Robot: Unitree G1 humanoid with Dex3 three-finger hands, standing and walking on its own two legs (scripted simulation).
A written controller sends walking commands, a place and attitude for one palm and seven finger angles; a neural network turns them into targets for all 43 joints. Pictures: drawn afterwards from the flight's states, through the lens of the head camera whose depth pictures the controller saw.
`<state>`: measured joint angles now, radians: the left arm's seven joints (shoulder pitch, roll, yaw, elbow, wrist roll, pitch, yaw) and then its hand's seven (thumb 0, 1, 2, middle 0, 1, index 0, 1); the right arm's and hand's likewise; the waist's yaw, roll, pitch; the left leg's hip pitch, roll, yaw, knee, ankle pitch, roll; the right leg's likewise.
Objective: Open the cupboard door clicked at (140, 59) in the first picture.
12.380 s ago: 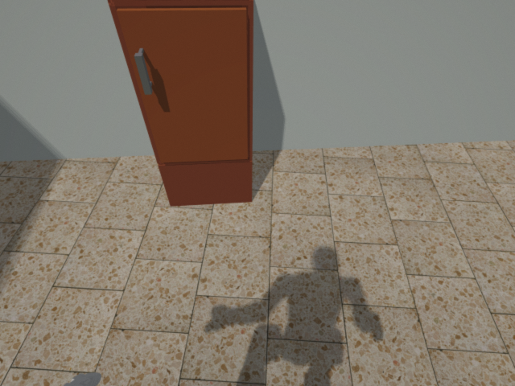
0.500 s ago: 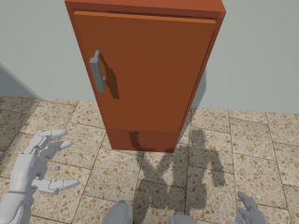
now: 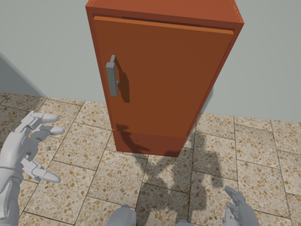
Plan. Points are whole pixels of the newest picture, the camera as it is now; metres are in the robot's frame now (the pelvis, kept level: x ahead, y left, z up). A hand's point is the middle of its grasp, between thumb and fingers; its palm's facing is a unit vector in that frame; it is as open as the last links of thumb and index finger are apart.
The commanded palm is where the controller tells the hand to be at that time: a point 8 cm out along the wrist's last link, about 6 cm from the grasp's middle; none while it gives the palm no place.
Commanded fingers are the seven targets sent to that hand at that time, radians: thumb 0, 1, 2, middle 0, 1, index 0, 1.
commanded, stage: raise the hand with hooked fingers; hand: left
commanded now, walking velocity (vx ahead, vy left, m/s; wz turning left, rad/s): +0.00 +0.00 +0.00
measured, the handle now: (113, 76) +0.55 +0.17 +0.04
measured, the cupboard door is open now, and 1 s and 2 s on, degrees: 0 0 0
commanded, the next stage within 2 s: move the hooked fingers beside the handle in 0.56 s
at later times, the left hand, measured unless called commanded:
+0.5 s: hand (54, 142) +0.29 +0.26 +0.06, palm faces -0.01 -1.00 -0.05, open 14.0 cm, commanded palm +0.26 +0.30 +0.06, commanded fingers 0.00 -0.50 0.30 -0.30 -1.20 -0.30 -1.20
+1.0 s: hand (66, 128) +0.33 +0.24 +0.06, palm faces -0.03 -1.00 -0.04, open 14.0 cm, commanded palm +0.31 +0.29 +0.06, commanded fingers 0.00 -0.50 0.30 -0.30 -1.20 -0.30 -1.20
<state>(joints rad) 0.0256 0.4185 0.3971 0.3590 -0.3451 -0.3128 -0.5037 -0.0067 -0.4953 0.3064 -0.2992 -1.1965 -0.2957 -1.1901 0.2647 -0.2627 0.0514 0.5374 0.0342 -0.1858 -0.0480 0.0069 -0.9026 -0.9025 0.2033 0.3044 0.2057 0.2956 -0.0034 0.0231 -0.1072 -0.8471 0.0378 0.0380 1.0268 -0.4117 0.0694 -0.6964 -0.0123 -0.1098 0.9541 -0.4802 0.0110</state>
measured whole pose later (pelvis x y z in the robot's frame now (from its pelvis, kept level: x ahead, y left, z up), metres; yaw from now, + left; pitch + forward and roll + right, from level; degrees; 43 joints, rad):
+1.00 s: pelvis +0.00 -0.03 +0.00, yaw +0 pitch +14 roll -3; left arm -0.21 0.46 0.42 0.62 -0.33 -0.34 -0.55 -0.01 -0.50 0.30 -0.30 -1.20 -0.30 -1.20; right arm 0.28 -0.29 0.04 0.58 0.04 -0.16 -0.07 0.01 -0.90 -0.90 0.20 0.30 0.20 0.30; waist -0.03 0.03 -0.11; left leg -0.88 0.06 0.02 1.03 -0.41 0.03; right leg -0.74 0.01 -0.12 0.99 -0.49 -0.03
